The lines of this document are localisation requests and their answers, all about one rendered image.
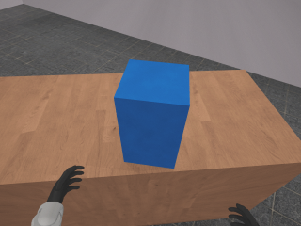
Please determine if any left robot forearm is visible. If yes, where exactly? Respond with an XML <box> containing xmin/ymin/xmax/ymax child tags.
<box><xmin>31</xmin><ymin>202</ymin><xmax>64</xmax><ymax>226</ymax></box>

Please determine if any pedestal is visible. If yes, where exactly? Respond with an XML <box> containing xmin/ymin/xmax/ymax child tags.
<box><xmin>0</xmin><ymin>70</ymin><xmax>301</xmax><ymax>226</ymax></box>

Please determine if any carton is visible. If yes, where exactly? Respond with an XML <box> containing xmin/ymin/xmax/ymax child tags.
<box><xmin>114</xmin><ymin>59</ymin><xmax>190</xmax><ymax>169</ymax></box>

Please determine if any right robot hand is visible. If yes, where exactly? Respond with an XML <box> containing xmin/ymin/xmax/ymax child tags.
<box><xmin>228</xmin><ymin>203</ymin><xmax>260</xmax><ymax>226</ymax></box>

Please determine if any left robot hand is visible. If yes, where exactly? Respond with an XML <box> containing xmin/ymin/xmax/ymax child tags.
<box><xmin>47</xmin><ymin>165</ymin><xmax>85</xmax><ymax>203</ymax></box>

